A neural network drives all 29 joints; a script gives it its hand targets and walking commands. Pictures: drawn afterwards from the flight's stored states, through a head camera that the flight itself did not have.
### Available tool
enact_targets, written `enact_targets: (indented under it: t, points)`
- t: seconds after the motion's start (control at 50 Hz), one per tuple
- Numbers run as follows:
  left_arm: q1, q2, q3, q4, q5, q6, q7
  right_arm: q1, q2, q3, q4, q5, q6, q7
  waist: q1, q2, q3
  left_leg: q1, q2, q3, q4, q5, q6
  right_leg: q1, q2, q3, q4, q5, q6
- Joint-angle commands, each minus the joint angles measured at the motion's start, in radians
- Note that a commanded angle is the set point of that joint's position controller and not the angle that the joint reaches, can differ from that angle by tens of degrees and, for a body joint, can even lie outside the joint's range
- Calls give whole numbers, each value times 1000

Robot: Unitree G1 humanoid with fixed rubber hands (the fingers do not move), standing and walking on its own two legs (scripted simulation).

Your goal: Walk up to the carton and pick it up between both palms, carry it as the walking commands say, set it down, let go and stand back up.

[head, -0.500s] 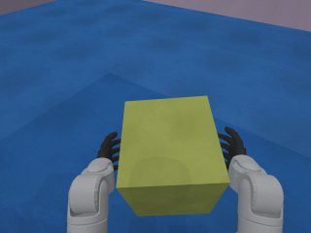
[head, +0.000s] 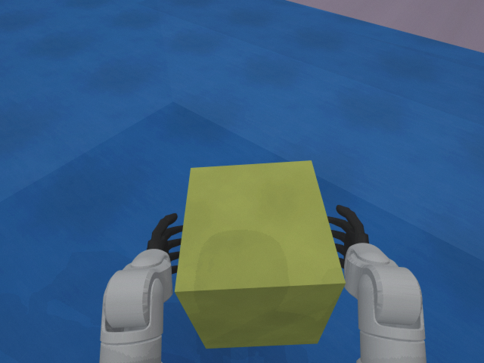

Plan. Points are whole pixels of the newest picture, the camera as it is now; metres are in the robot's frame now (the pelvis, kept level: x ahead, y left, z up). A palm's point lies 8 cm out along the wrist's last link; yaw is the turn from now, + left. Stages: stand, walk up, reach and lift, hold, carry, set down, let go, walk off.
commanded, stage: carry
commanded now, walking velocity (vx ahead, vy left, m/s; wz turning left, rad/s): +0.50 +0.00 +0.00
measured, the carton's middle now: (256, 258) +0.30 +0.01 +0.01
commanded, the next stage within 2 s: none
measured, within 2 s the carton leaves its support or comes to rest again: neither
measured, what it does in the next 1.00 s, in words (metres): walks ahead: right foot, then left foot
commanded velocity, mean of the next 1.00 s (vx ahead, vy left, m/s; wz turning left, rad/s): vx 0.50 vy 0.00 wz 0.00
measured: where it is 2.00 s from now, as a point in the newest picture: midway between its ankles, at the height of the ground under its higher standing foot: (237, 152)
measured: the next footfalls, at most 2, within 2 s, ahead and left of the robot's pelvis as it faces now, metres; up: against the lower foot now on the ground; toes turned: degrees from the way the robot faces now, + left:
right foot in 0.32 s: +0.40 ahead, -0.11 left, +0.00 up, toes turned -10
left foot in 0.66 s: +0.58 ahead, +0.14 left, +0.00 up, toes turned +12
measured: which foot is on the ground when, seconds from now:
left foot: down 0.00-0.38, up 0.40-0.64, down 0.66-1.00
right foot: up 0.00-0.30, down 0.32-0.66, up 0.68-0.96, down 0.98-1.00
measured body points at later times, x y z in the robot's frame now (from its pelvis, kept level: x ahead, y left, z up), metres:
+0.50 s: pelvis +0.34 -0.01 +0.00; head +0.36 +0.00 +0.45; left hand +0.59 +0.17 +0.05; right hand +0.64 -0.12 +0.06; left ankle +0.24 +0.08 -0.66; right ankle +0.36 -0.10 -0.74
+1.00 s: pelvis +0.70 +0.03 -0.01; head +0.72 +0.03 +0.44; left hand +0.99 +0.17 +0.06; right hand +0.99 -0.13 +0.07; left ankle +0.54 +0.13 -0.73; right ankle +0.74 -0.06 -0.74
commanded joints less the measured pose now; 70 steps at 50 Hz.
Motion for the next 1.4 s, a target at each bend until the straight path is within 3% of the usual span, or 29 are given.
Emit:
enact_targets:
  t: [0.0,0.08,0.16,0.24,0.28,0.32,0.34,0.36,0.38,0.42,0.48,0.6,0.64,0.68,0.7,0.74,0.78,0.9,0.94,0.98,1.0,1.02,1.08,1.14,1.24,1.26,1.3,1.34,1.38]
  points:
    - [-550,-1010,-728,-110,-437,-48,-276,-443,951,669,-146,419,6,288,-28,88,-299,461,299,-419,-284,167,65,-338,-65,82,28,101,-17]
    - [-541,-983,-721,-216,-402,-87,-237,-430,992,709,-149,473,-2,300,-22,70,-316,525,268,-260,-282,305,77,-303,-28,-1,-224,160,-4]
    - [-530,-969,-745,-281,-384,-95,-214,-493,924,713,-258,484,-13,305,-28,207,-263,532,215,-162,-272,479,39,-260,22,-88,-427,378,-4]
    - [-442,-885,-705,-195,-339,-60,-224,-377,886,702,-159,422,22,305,-40,139,-208,485,194,-108,-209,566,18,-102,34,-136,-580,487,-32]
    - [-433,-899,-703,-154,-350,-49,-225,-414,867,694,-175,431,23,302,-28,206,-260,543,176,-54,-80,830,0,-29,69,-176,-645,480,-62]
    - [-462,-887,-692,-125,-359,-39,-235,-384,864,690,-102,417,43,298,7,139,-361,337,123,13,197,709,-38,337,62,-168,-648,435,-87]
    - [-433,-908,-677,-102,-363,-41,-244,-461,872,709,-176,427,41,290,39,-17,-477,87,63,-2,477,359,-63,603,-150,117,-616,436,-142]
    - [-453,-907,-703,-134,-363,-57,-252,-463,902,734,-210,445,41,296,32,-300,-498,-269,-61,-91,726,-252,-99,840,-367,513,-654,547,-304]
    - [-401,-949,-680,-49,-344,-42,-246,-455,885,698,-154,430,56,295,29,-212,-420,-403,-31,-184,851,-334,-71,742,-403,563,-713,586,-347]
    - [-499,-983,-703,-117,-385,-59,-238,-405,929,684,-104,431,31,292,28,-39,-417,-391,29,-232,795,-256,-64,669,-327,343,-689,749,-257]
    - [-554,-1005,-720,-194,-418,-80,-251,-446,946,700,-161,432,1,290,15,-53,-348,-204,51,-195,396,-206,-76,337,-272,164,-815,421,-184]
    - [-528,-929,-749,-259,-441,-81,-265,-368,939,710,-179,411,-19,261,2,-159,-310,121,-42,-7,-35,104,-74,226,-166,-42,-722,385,-95]
    - [-492,-928,-759,-233,-424,-65,-266,-360,928,708,-162,411,0,262,-14,2,-380,319,-18,-17,-65,116,-46,129,-117,-112,-530,308,-43]
    - [-514,-875,-736,-183,-400,-34,-275,-293,893,651,-26,367,22,269,-44,275,-333,493,313,-522,-208,-41,103,-197,26,-151,-154,89,32]
    - [-528,-861,-710,-169,-401,-21,-278,-286,893,665,-42,356,23,260,-45,278,-284,572,383,-643,-200,81,198,-328,44,-67,-85,-127,15]
    - [-526,-894,-705,-111,-417,-30,-288,-319,891,657,-60,372,9,260,-44,220,-278,590,377,-602,-193,362,180,-437,-2,30,73,-136,-18]
    - [-526,-987,-700,-45,-426,-35,-294,-427,936,677,-108,403,7,271,-29,109,-272,441,314,-439,-262,211,98,-325,-41,69,-124,-44,-24]
    - [-506,-954,-702,-199,-378,-86,-226,-431,964,708,-154,459,7,290,-22,221,-354,510,188,-172,-183,488,6,-83,75,-115,-560,287,-16]
    - [-495,-964,-695,-191,-378,-73,-231,-452,954,751,-215,473,12,292,-11,96,-359,329,134,-68,-56,442,-32,209,61,-144,-659,411,-43]
    - [-401,-922,-663,-116,-340,-66,-229,-422,928,732,-147,456,23,291,37,30,-470,67,86,-16,265,368,-76,579,-65,15,-635,437,-129]
    - [-441,-930,-657,-133,-327,-72,-232,-472,911,742,-195,450,27,295,47,-147,-509,-169,2,-43,539,23,-101,736,-298,394,-663,550,-258]
    - [-364,-898,-654,-90,-306,-75,-220,-419,906,745,-164,478,38,304,42,-252,-476,-399,-49,-118,707,-346,-92,823,-391,578,-659,791,-353]
    - [-503,-952,-702,-204,-368,-79,-228,-413,938,732,-124,448,18,296,31,-16,-382,-548,34,-204,660,-284,-88,809,-337,341,-624,1022,-230]
    - [-569,-987,-707,-202,-407,-89,-255,-495,982,748,-158,449,-8,284,22,-144,-256,-336,23,-142,286,-97,-86,482,-227,124,-788,664,-150]
    - [-505,-914,-706,-218,-448,-67,-279,-355,952,691,-152,378,-12,231,13,-210,-254,-48,-89,18,-33,153,-72,470,-157,-73,-670,1145,-87]
    - [-515,-915,-733,-215,-444,-60,-276,-323,911,661,-158,338,-8,231,2,-76,-351,95,-124,58,-137,297,-54,490,-143,-107,-553,1141,-71]
    - [-517,-869,-730,-266,-439,-61,-288,-320,911,689,-156,346,-10,233,-48,-112,-391,523,-34,-23,-43,262,22,118,-99,-109,-300,927,-13]
    - [-558,-887,-750,-281,-454,-49,-288,-339,893,667,-171,361,-14,237,-45,309,-574,915,412,-675,-121,432,227,-313,96,-33,236,-27,28]
    - [-571,-907,-734,-220,-448,-58,-293,-333,943,671,-126,377,-13,246,-36,102,-405,701,376,-566,-161,456,182,-401,-19,106,312,-32,-34]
